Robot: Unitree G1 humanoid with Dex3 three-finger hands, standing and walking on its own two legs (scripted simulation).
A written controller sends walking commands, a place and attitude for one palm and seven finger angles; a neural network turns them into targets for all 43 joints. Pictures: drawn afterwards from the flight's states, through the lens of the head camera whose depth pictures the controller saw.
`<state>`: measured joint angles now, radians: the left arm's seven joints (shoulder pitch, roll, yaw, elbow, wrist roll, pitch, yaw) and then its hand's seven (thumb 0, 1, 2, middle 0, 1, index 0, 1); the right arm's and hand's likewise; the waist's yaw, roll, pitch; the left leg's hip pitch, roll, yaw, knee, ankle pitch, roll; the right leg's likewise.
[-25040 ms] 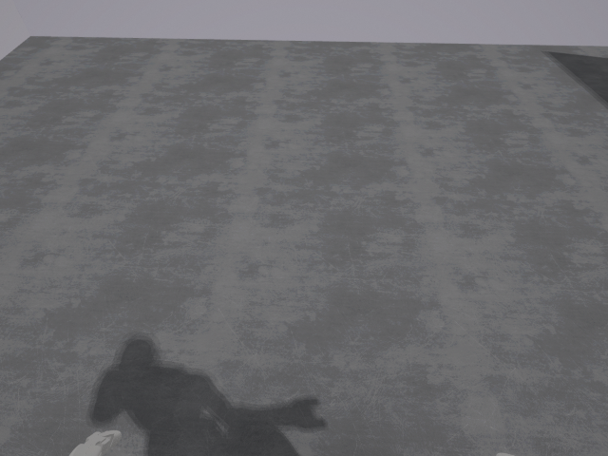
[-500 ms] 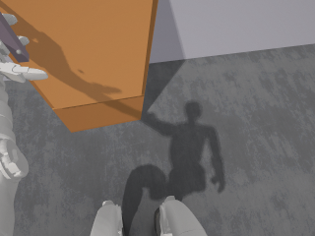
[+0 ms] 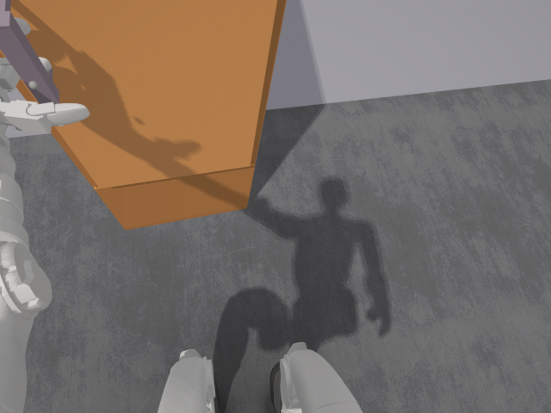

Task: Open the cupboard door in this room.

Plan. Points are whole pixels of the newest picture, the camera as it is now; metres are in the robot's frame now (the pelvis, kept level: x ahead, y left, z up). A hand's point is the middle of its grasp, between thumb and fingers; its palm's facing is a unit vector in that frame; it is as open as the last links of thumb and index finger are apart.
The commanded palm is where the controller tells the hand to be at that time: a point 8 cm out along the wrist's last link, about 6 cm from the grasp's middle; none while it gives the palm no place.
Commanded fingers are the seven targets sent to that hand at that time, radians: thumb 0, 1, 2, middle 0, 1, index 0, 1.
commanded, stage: close the thumb around the handle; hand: left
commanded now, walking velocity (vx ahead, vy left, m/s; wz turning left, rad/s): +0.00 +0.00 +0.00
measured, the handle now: (27, 51) +0.58 +0.27 +0.08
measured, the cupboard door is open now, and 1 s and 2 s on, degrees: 0 10 48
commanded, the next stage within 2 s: pull the door open along its arc in 0.48 s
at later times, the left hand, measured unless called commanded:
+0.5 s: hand (49, 82) +0.53 +0.24 +0.08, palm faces +0.15 -0.99 +0.00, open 5.7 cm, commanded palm +0.52 +0.28 +0.07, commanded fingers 0.00 0.90 0.90 -0.40 -1.35 -0.40 -1.35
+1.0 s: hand (60, 120) +0.48 +0.22 +0.08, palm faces +0.13 -0.99 +0.00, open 6.0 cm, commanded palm +0.42 +0.25 +0.07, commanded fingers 0.00 0.90 0.90 -0.40 -1.35 -0.40 -1.35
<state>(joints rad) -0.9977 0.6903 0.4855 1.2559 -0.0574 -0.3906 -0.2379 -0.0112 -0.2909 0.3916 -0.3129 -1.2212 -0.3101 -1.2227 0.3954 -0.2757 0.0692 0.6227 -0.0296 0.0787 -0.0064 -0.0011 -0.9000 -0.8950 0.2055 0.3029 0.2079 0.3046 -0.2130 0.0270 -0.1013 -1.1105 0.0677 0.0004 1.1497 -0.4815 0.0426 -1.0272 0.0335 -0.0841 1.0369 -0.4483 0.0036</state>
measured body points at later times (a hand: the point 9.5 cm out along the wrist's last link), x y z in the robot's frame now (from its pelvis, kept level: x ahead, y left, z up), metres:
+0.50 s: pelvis +0.01 +0.00 +0.00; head +0.15 +0.03 +0.43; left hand +0.52 +0.30 +0.08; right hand -0.01 -0.26 -0.10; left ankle +0.02 +0.09 -0.65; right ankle +0.02 -0.13 -0.65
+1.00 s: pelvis +0.02 +0.00 +0.02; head +0.13 +0.02 +0.45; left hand +0.47 +0.28 +0.08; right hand +0.04 -0.27 -0.09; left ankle +0.02 +0.09 -0.65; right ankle +0.02 -0.13 -0.65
